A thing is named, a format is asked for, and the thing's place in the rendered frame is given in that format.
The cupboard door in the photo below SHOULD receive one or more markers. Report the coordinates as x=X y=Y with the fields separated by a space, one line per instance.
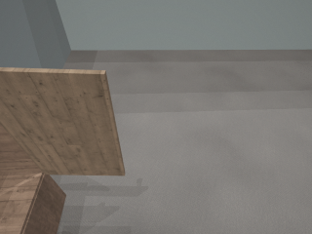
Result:
x=63 y=119

